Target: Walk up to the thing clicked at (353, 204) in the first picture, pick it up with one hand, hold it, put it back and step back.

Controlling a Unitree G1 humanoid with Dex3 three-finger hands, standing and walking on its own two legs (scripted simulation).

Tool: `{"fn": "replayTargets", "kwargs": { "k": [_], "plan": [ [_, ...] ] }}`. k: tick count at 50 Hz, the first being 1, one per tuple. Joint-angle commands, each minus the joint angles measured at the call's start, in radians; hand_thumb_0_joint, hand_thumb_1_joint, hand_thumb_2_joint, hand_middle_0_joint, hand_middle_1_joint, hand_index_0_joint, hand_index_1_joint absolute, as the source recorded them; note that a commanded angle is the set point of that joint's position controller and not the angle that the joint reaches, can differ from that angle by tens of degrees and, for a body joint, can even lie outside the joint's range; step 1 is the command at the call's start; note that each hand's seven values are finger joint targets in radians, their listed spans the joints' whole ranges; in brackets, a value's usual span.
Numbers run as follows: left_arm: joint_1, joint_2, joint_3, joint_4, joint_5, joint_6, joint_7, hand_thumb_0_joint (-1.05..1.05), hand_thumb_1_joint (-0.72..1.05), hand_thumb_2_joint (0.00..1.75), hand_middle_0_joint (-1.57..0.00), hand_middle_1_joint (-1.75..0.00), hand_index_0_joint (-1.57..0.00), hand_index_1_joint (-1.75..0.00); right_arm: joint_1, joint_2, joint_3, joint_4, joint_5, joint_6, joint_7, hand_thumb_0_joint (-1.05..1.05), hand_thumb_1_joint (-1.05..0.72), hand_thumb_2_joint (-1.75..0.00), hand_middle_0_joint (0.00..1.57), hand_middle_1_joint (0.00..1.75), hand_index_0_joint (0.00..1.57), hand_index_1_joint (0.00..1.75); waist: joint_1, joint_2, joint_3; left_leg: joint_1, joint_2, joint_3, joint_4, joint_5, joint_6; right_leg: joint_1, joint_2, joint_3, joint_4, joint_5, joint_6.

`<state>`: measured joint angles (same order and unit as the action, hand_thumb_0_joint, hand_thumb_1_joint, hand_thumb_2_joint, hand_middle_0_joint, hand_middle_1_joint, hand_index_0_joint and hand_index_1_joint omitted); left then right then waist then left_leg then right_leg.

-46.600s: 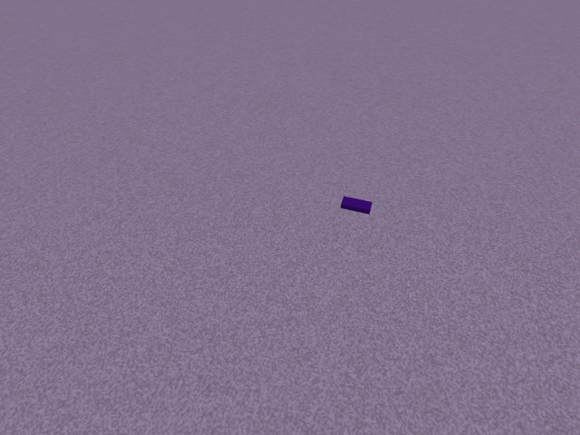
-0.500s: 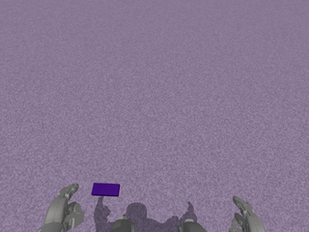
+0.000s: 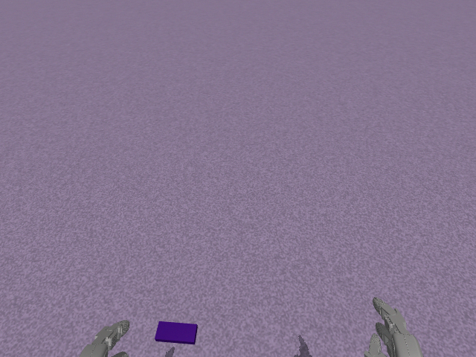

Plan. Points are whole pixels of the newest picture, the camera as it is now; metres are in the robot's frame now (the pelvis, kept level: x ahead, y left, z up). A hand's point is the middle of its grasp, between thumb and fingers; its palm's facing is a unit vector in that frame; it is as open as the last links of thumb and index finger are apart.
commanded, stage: home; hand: left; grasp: from above
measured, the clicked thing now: (176, 332) +0.42 +0.25 -0.70
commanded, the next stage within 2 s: stand in 1.74 s
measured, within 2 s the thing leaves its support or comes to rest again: neither
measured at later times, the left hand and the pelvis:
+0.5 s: hand out of the picture +0.16 +0.18 -0.05, palm faces +0.05 -0.98 -0.20, open 7.4 cm; pelvis +0.00 +0.00 +0.00, yaw +0 degrees
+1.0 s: hand out of the picture +0.16 +0.18 -0.04, palm faces +0.05 -0.98 -0.20, open 7.4 cm; pelvis +0.00 +0.00 +0.00, yaw +0 degrees
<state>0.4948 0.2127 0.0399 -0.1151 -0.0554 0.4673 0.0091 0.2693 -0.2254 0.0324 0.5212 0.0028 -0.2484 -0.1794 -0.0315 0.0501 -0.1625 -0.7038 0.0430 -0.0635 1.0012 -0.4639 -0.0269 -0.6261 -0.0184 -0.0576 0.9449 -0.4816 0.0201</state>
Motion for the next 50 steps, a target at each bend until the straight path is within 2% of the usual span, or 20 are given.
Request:
{"fn": "replayTargets", "kwargs": {
  "k": [1,4,7,9,18,26,29,32,33,35,37,40,44,46,48,49,50],
  "plan": [
    [-0.037,0.109,0.056,-0.205,0.008,-0.058,0.010,0.00,0.90,0.90,-0.20,-0.30,-0.20,-0.30,-0.052,-0.115,-0.053,-0.143,-0.002,-0.061,-0.018,0.00,-0.90,-0.90,0.20,0.30,0.20,0.30,-0.019,-0.010,-0.082,0.129,-0.046,0.036,-0.143,0.187,0.039,0.015,0.033,-0.008,-0.171,0.197,-0.009],
    [-0.026,0.110,0.057,-0.207,0.014,-0.059,0.011,0.00,0.90,0.90,-0.20,-0.30,-0.20,-0.30,-0.053,-0.115,-0.054,-0.140,-0.003,-0.062,-0.018,0.00,-0.90,-0.90,0.20,0.30,0.20,0.30,-0.014,0.011,-0.079,0.132,-0.043,0.034,-0.147,0.188,0.035,0.009,0.034,-0.009,-0.160,0.194,-0.013],
    [-0.039,0.112,0.055,-0.197,0.014,-0.060,0.016,0.00,0.90,0.90,-0.20,-0.30,-0.20,-0.30,-0.063,-0.113,-0.047,-0.143,-0.002,-0.062,-0.020,0.00,-0.90,-0.90,0.20,0.30,0.20,0.30,-0.013,-0.027,-0.052,0.111,-0.047,0.037,-0.146,0.154,0.041,0.007,0.033,-0.009,-0.180,0.168,-0.007],
    [-0.027,0.112,0.059,-0.201,0.011,-0.059,0.016,0.00,0.90,0.90,-0.20,-0.30,-0.20,-0.30,-0.063,-0.112,-0.048,-0.139,-0.001,-0.062,-0.022,0.00,-0.90,-0.90,0.20,0.30,0.20,0.30,-0.006,-0.017,-0.075,0.117,-0.047,0.038,-0.147,0.154,0.040,0.016,0.033,-0.006,-0.179,0.165,-0.009],
    [-0.026,0.109,0.053,-0.197,0.008,-0.059,0.016,0.00,0.90,0.90,-0.20,-0.30,-0.20,-0.30,-0.055,-0.115,-0.051,-0.135,0.001,-0.066,-0.025,0.00,-0.90,-0.90,0.20,0.30,0.20,0.30,-0.009,-0.022,-0.073,0.120,-0.043,0.036,-0.150,0.165,0.040,0.014,0.036,-0.010,-0.173,0.175,-0.011],
    [-0.031,0.106,0.053,-0.190,0.009,-0.058,0.014,0.00,0.90,0.90,-0.20,-0.30,-0.20,-0.30,-0.057,-0.114,-0.051,-0.131,0.000,-0.069,-0.025,0.00,-0.90,-0.90,0.20,0.30,0.20,0.30,-0.009,-0.008,-0.054,0.115,-0.035,0.026,-0.170,0.128,0.035,-0.003,0.042,-0.016,-0.169,0.131,-0.015],
    [-0.016,0.109,0.057,-0.198,0.007,-0.056,0.014,0.00,0.90,0.90,-0.20,-0.30,-0.20,-0.30,-0.052,-0.114,-0.054,-0.128,0.001,-0.071,-0.026,0.00,-0.90,-0.90,0.20,0.30,0.20,0.30,-0.004,-0.013,-0.075,0.127,-0.036,0.031,-0.159,0.168,0.036,0.016,0.041,-0.014,-0.164,0.168,-0.014],
    [-0.033,0.109,0.053,-0.202,0.008,-0.056,0.013,0.00,0.90,0.90,-0.20,-0.30,-0.20,-0.30,-0.053,-0.112,-0.053,-0.132,0.000,-0.072,-0.027,0.00,-0.90,-0.90,0.20,0.30,0.20,0.30,-0.014,-0.015,-0.068,0.122,-0.038,0.033,-0.151,0.169,0.038,0.010,0.037,-0.010,-0.169,0.175,-0.011],
    [-0.026,0.112,0.058,-0.202,0.011,-0.054,0.015,0.00,0.90,0.90,-0.20,-0.30,-0.20,-0.30,-0.050,-0.111,-0.054,-0.131,0.000,-0.071,-0.028,0.00,-0.90,-0.90,0.20,0.30,0.20,0.30,-0.005,-0.015,-0.075,0.122,-0.040,0.038,-0.149,0.173,0.037,0.017,0.036,-0.008,-0.170,0.180,-0.010],
    [-0.021,0.107,0.050,-0.190,0.012,-0.052,0.014,0.00,0.90,0.90,-0.20,-0.30,-0.20,-0.30,-0.051,-0.115,-0.053,-0.127,0.001,-0.070,-0.027,0.00,-0.90,-0.90,0.20,0.30,0.20,0.30,-0.008,-0.012,-0.063,0.124,-0.037,0.035,-0.157,0.168,0.037,0.010,0.038,-0.010,-0.165,0.171,-0.014],
    [-0.036,0.120,0.060,-0.221,0.012,-0.055,0.016,0.00,0.90,0.90,-0.20,-0.30,-0.20,-0.30,-0.053,-0.114,-0.055,-0.131,0.000,-0.069,-0.028,0.00,-0.90,-0.90,0.20,0.30,0.20,0.30,-0.009,-0.008,-0.091,0.137,-0.036,0.033,-0.153,0.190,0.037,0.020,0.039,-0.012,-0.164,0.189,-0.014],
    [-0.024,0.097,0.038,-0.184,0.014,-0.050,0.013,0.00,0.90,0.90,-0.20,-0.30,-0.20,-0.30,-0.054,-0.113,-0.053,-0.129,0.000,-0.070,-0.025,0.00,-0.90,-0.90,0.20,0.30,0.20,0.30,-0.011,0.002,-0.048,0.118,-0.034,0.027,-0.170,0.140,0.034,-0.004,0.041,-0.014,-0.164,0.143,-0.017],
    [-0.037,0.116,0.057,-0.213,0.012,-0.053,0.014,0.00,0.90,0.90,-0.20,-0.30,-0.20,-0.30,-0.052,-0.113,-0.054,-0.124,-0.002,-0.072,-0.026,0.00,-0.90,-0.90,0.20,0.30,0.20,0.30,-0.008,-0.007,-0.056,0.120,-0.033,0.026,-0.168,0.142,0.035,0.006,0.041,-0.017,-0.163,0.144,-0.015],
    [-0.038,0.104,0.042,-0.200,0.012,-0.052,0.012,0.00,0.90,0.90,-0.20,-0.30,-0.20,-0.30,-0.059,-0.111,-0.051,-0.133,0.000,-0.071,-0.026,0.00,-0.90,-0.90,0.20,0.30,0.20,0.30,-0.008,0.010,-0.041,0.107,-0.035,0.024,-0.169,0.129,0.034,-0.008,0.040,-0.015,-0.165,0.133,-0.015],
    [-0.052,0.138,0.069,-0.240,0.012,-0.058,0.017,0.00,0.90,0.90,-0.20,-0.30,-0.20,-0.30,-0.053,-0.114,-0.054,-0.126,0.000,-0.070,-0.028,0.00,-0.90,-0.90,0.20,0.30,0.20,0.30,0.000,0.001,-0.054,0.113,-0.034,0.028,-0.170,0.124,0.034,0.000,0.040,-0.015,-0.167,0.124,-0.016],
    [-0.010,0.091,0.034,-0.164,0.011,-0.049,0.012,0.00,0.90,0.90,-0.20,-0.30,-0.20,-0.30,-0.054,-0.111,-0.050,-0.126,0.001,-0.069,-0.026,0.00,-0.90,-0.90,0.20,0.30,0.20,0.30,-0.014,-0.012,-0.045,0.114,-0.033,0.024,-0.169,0.124,0.036,-0.005,0.041,-0.015,-0.165,0.127,-0.015],
    [-0.046,0.122,0.053,-0.237,0.010,-0.055,0.014,0.00,0.90,0.90,-0.20,-0.30,-0.20,-0.30,-0.053,-0.112,-0.051,-0.130,0.002,-0.068,-0.025,0.00,-0.90,-0.90,0.20,0.30,0.20,0.30,-0.004,0.009,-0.054,0.113,-0.034,0.028,-0.170,0.124,0.035,-0.003,0.040,-0.014,-0.165,0.128,-0.018]
  ]
}}
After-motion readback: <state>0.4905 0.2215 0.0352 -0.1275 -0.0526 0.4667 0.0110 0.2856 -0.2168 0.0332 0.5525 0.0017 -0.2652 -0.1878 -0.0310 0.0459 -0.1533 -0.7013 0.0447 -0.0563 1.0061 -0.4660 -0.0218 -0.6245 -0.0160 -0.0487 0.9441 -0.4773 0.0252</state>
